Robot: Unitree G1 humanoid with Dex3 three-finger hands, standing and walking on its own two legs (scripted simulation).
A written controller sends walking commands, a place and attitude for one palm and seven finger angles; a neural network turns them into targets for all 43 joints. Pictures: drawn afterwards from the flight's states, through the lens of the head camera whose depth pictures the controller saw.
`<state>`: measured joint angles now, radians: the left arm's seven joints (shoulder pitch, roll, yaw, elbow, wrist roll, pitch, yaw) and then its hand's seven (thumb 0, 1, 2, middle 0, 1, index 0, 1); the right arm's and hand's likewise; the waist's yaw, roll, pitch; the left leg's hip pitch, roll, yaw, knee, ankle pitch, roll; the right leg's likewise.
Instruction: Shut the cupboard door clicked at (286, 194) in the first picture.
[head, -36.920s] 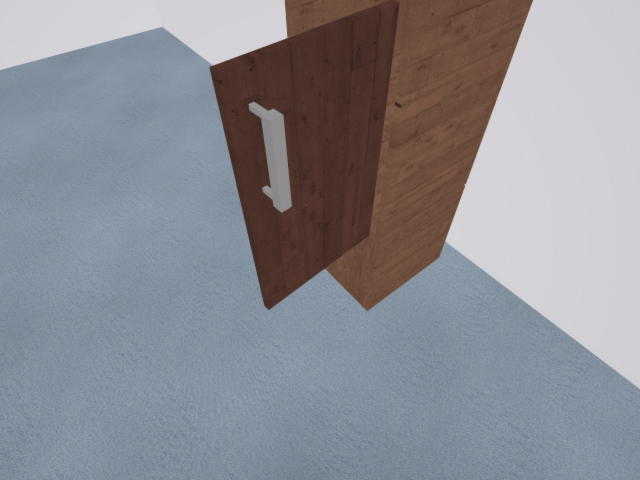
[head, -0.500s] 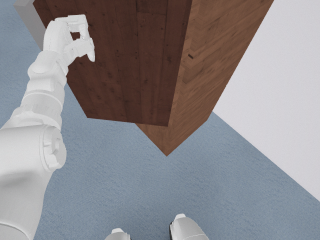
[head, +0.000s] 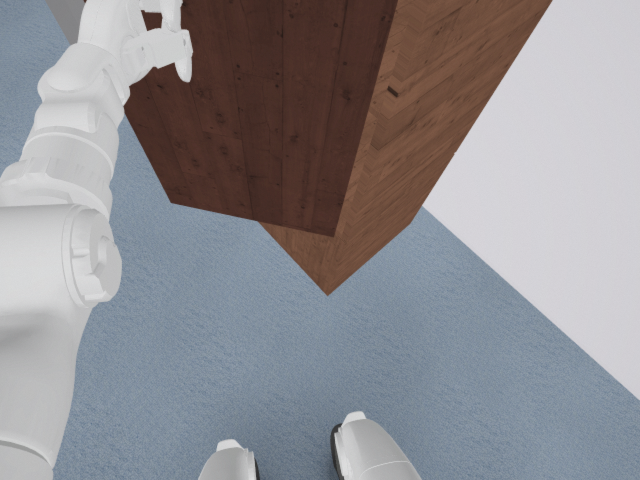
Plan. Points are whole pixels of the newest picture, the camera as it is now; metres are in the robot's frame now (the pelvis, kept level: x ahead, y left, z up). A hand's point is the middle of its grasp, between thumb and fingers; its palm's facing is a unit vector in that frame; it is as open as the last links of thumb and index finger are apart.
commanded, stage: push the door shut along its arc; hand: left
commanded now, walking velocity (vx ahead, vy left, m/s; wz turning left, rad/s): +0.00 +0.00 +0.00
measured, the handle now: (89, 18) +0.62 +0.16 +0.15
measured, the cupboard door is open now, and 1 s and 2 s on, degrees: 36 28 28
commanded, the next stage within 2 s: pull the fist back off the door in 0.02 s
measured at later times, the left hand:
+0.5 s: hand (216, 29) +0.59 +0.02 +0.15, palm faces +0.10 -0.99 -0.04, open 3.2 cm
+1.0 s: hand (212, 86) +0.51 +0.03 +0.15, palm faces +0.09 -1.00 -0.01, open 3.1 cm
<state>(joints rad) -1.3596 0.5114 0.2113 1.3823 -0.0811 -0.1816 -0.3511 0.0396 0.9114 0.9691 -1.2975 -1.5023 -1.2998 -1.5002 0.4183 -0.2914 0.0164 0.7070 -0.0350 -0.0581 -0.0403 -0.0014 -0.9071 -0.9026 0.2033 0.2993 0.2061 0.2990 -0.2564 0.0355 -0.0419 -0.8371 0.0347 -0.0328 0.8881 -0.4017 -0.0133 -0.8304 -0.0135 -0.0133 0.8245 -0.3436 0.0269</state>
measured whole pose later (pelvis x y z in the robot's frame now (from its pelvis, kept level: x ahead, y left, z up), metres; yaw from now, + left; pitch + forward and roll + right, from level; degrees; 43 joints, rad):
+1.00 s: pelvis +0.03 -0.01 +0.02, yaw -1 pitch +13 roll -1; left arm -0.88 0.07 0.16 0.98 -0.01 -0.26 0.27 0.02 0.90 0.90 -1.30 -1.50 -1.30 -1.50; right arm 0.35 -0.25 -0.04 0.66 -0.04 0.01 0.04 0.00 -0.91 -0.90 0.20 0.30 0.20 0.30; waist -0.11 0.04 -0.10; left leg -0.57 0.04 0.00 0.74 -0.40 -0.02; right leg -0.59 -0.01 0.01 0.72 -0.35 0.02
